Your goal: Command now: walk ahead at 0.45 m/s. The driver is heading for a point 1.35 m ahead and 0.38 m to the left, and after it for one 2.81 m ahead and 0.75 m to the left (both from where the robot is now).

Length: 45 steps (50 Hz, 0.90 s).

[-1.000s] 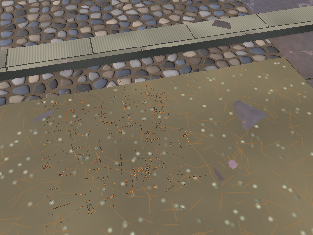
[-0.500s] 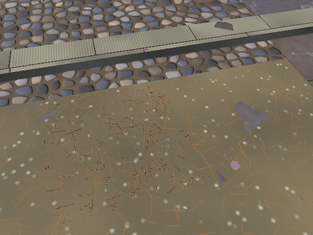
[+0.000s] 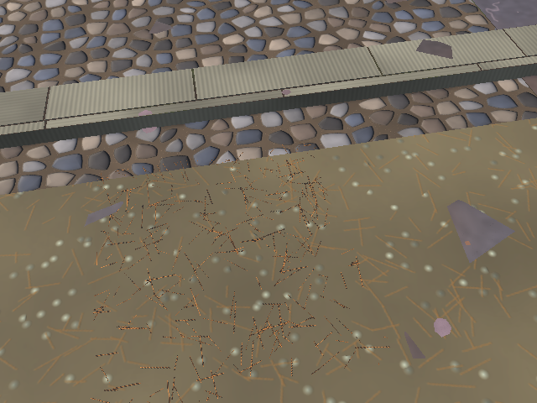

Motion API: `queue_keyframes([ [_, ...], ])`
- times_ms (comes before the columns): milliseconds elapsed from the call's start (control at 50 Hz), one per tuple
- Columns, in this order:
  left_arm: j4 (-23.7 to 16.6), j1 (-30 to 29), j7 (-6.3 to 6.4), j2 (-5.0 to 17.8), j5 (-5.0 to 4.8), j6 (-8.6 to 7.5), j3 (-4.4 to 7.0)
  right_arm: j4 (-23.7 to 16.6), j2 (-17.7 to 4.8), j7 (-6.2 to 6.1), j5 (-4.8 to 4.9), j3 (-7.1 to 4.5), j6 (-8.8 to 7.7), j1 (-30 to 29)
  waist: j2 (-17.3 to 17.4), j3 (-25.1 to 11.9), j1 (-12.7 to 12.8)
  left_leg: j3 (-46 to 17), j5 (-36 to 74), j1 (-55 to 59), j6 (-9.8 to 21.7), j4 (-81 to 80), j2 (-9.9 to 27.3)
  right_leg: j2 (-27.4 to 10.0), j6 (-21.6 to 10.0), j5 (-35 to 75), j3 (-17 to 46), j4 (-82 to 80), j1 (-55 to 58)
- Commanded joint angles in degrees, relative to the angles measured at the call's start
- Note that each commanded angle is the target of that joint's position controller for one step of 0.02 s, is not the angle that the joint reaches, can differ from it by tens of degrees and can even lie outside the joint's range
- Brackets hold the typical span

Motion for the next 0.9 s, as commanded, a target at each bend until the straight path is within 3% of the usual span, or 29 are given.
queue_keyframes([
  [20,-1.98,1.09,0.72,11.37,-0.93,-0.72,2.28,-6.25,-2.01,0.49,0.36,0.38,-0.39,-9.26,-8.01,8.78,-1.36,1.19,4.86,3.83,0.57,-8.69,-1.99,-13.73,-8.27,18.81,6.04,-6.64,-8.89],
  [60,-1.94,0.56,0.67,11.55,-1.17,-0.48,2.70,-6.86,-3.85,0.79,0.33,-0.22,-0.57,-8.87,-7.72,7.87,-3.07,0.46,4.16,5.40,2.42,-11.69,-2.44,-15.39,-7.08,26.15,5.21,-3.48,-3.89],
  [80,-2.18,-0.20,0.63,12.15,-0.91,-0.20,3.00,-6.54,-5.10,0.85,0.24,-0.86,-0.69,-6.57,-8.32,5.53,-4.81,0.90,3.00,8.86,3.44,-11.80,-3.52,-15.81,-6.32,35.86,4.44,0.35,-1.61],
  [100,-2.47,-0.98,0.58,12.73,-0.50,0.30,3.29,-5.37,-6.69,0.73,0.23,-1.79,-0.67,-1.73,-9.26,1.59,-7.58,1.99,1.35,15.27,4.60,-10.98,-5.24,-15.44,-5.47,46.66,3.28,6.78,-0.50],
  [120,-2.93,-1.70,0.52,12.18,-0.01,0.92,3.15,-2.48,-8.69,0.42,0.45,-3.16,-0.43,7.55,-9.06,-4.00,-12.03,3.08,0.49,26.57,6.12,-10.87,-6.99,-13.31,-4.18,52.71,1.51,17.72,-2.62],
  [140,-4.20,-2.27,0.37,11.13,0.61,1.11,2.55,0.01,-11.31,-0.09,0.33,-4.26,-0.06,17.51,-6.66,-10.29,-16.01,-3.91,-1.72,43.00,8.66,-9.60,-0.88,-11.02,-2.51,42.39,0.63,33.11,-13.91],
  [160,-5.16,5.45,-0.47,2.00,0.51,0.05,0.20,1.68,-16.98,-0.12,-1.20,-5.40,0.17,24.02,10.25,-21.00,-11.99,-33.37,-16.70,62.82,18.69,-16.39,15.35,0.10,1.27,7.34,0.34,58.00,-34.97],
  [180,-4.30,3.68,-0.97,3.93,-0.84,-1.87,0.53,1.82,-12.40,0.19,-1.12,-3.93,0.14,22.54,11.15,-22.47,-12.40,-48.64,-23.37,61.25,19.26,-28.14,17.72,1.73,0.10,-13.37,9.22,67.68,-41.67],
  [200,-6.87,-3.04,-1.14,8.86,-2.64,-2.96,1.96,1.14,-9.31,0.26,-0.72,-2.97,-0.33,16.19,8.53,-10.96,-10.73,-40.15,-23.06,51.99,15.64,-29.15,15.89,-1.77,-1.27,-10.41,8.44,70.85,-47.30],
  [220,-8.17,-7.35,-0.74,10.05,-2.83,-3.37,2.18,-0.26,-7.15,0.38,-0.76,-2.27,-0.73,10.36,3.04,-5.68,-8.84,-31.18,-16.87,41.87,13.82,-30.12,13.99,-5.19,-2.02,-4.52,6.94,68.70,-45.76],
  [240,-8.35,-8.99,-0.13,10.05,-2.14,-3.10,2.68,-0.67,-5.42,0.74,-1.32,-1.73,-1.11,6.82,-0.05,-2.56,-6.70,-24.13,-9.87,33.30,12.56,-31.46,11.66,-7.54,-2.02,-0.36,5.95,65.11,-42.53],
  [280,-7.95,-6.42,0.37,7.79,-1.27,-1.35,2.99,0.03,-3.43,1.14,-2.03,-1.17,-1.53,5.15,2.50,-1.45,-3.26,-16.30,-5.64,25.05,11.42,-34.24,7.88,-10.03,-1.97,2.82,6.24,59.97,-35.74],
  [300,-7.97,-6.03,0.46,6.83,-1.19,-0.69,2.98,0.75,-3.47,1.05,-1.89,-1.15,-1.62,6.24,2.67,-0.78,-2.80,-14.28,-4.25,23.23,11.91,-35.38,7.23,-10.28,-1.75,2.90,5.66,58.33,-35.13],
  [340,-9.55,-9.23,0.63,7.27,-0.80,0.00,3.31,1.99,-5.17,0.33,-1.82,-1.39,-1.77,8.65,2.11,1.36,-2.66,-11.84,-2.39,21.89,12.87,-37.37,7.00,-10.87,-0.67,5.82,4.90,54.09,-38.25],
  [400,-12.60,-17.34,0.52,8.06,-0.09,-0.19,3.65,3.05,-7.02,-1.11,-1.76,-1.72,-1.41,12.64,0.37,3.07,-4.50,-10.70,-0.05,25.61,12.85,-38.34,7.33,-11.24,1.07,14.80,4.68,43.47,-45.44],
  [480,-15.05,-25.99,-0.50,6.66,-0.41,-0.96,3.00,3.87,-8.01,-2.03,-1.08,-1.78,-0.82,16.90,0.42,3.61,-7.29,-6.46,2.24,28.60,10.67,-38.23,5.59,-8.51,1.44,24.67,2.00,28.54,-43.32],
  [580,-18.22,-33.88,-2.28,6.84,-1.08,-1.53,2.34,6.15,-8.43,-2.27,-0.59,-2.11,0.56,22.51,0.27,5.32,-9.60,-6.35,4.43,38.73,10.31,-34.38,8.78,-6.71,0.46,21.45,1.56,20.47,-45.06],
  [640,-18.90,-32.30,-3.13,8.87,-1.25,-2.02,2.86,6.21,-9.49,-2.49,-0.53,-2.72,1.51,21.88,1.93,3.50,-7.24,-6.74,14.34,43.41,8.95,-29.14,10.76,-5.00,-1.79,14.72,0.72,17.93,-40.60],
  [660,-18.08,-28.45,-3.12,10.38,-1.22,-2.14,3.59,5.79,-10.03,-2.48,-0.61,-2.86,1.78,20.57,3.02,0.86,-4.77,-5.85,24.39,43.41,8.18,-24.49,10.08,-3.12,-2.88,13.18,-0.85,17.35,-34.13],
  [680,-15.42,-19.75,-2.87,12.73,-1.15,-2.16,4.97,5.33,-9.24,-2.42,-0.81,-2.53,2.11,19.50,2.70,-4.39,-0.38,-3.60,31.92,41.25,6.79,-14.48,7.25,-1.28,-4.60,14.01,-2.28,16.38,-22.32],
  [700,-12.69,-8.35,-2.35,16.70,-0.50,-2.09,6.31,3.94,-7.40,-2.40,-1.54,-1.57,2.05,19.40,-0.24,-12.94,3.69,-1.30,23.31,30.51,4.87,1.42,4.19,-8.26,-8.20,15.15,5.33,18.99,-3.89],
  [720,-10.88,-1.66,-2.30,21.82,-0.02,-1.57,7.68,3.46,-0.14,-1.64,-1.64,0.56,0.75,26.31,-14.49,-21.62,1.30,0.53,-6.19,5.69,0.29,24.27,-6.46,-22.56,-17.67,4.27,32.62,14.99,18.80],
  [740,-11.06,-2.03,-2.38,16.61,-0.17,-1.49,5.99,4.18,-3.22,-1.43,-0.66,-0.02,-0.84,24.34,-13.77,-23.11,2.34,-8.56,-27.84,-1.66,1.24,31.96,-7.15,-24.05,-17.55,1.00,43.43,7.65,19.72],
  [760,-11.85,-7.43,-2.23,13.79,-0.45,-1.58,4.99,2.29,-7.93,-1.21,1.05,-1.35,-1.79,18.67,-11.42,-13.98,1.34,-8.65,-24.68,-6.35,2.39,34.52,-3.58,-22.10,-14.28,1.68,34.35,6.89,12.24],
  [780,-13.24,-12.92,-2.18,12.07,-0.37,-1.56,4.36,1.42,-8.14,-1.46,1.24,-1.39,-2.08,15.24,-7.20,-8.57,-0.50,-6.71,-19.09,-5.21,2.62,32.31,-0.25,-19.96,-12.69,6.71,26.37,5.42,3.01],
  [800,-13.69,-16.29,-2.42,10.35,0.00,-1.61,3.85,1.24,-7.56,-1.85,0.37,-1.71,-1.84,13.39,-4.42,-4.59,-2.14,-5.82,-15.29,-2.98,2.34,28.48,1.72,-17.69,-11.87,10.87,20.94,3.22,-4.98],
  [840,-13.27,-18.07,-2.79,8.60,0.61,-1.92,3.35,1.76,-5.11,-2.10,-0.29,-1.89,-0.19,15.53,-6.38,-2.54,-5.28,-5.95,-11.48,3.46,1.81,23.73,3.96,-14.57,-10.98,13.52,14.95,-0.44,-13.22],
  [860,-12.75,-17.43,-2.79,9.05,0.45,-2.09,3.47,1.96,-3.85,-2.15,-0.40,-1.76,0.46,16.20,-6.27,-1.97,-5.83,-5.40,-10.87,4.25,1.33,22.35,4.15,-14.05,-11.51,15.42,13.07,-1.59,-15.04],
  [900,-11.74,-15.91,-2.18,10.92,0.52,-2.29,3.96,1.07,-3.64,-2.31,-0.57,-1.87,1.18,14.32,-5.58,-0.32,-6.24,-5.11,-7.13,1.46,0.21,18.41,4.57,-14.08,-12.16,18.52,9.80,-3.36,-15.75],
])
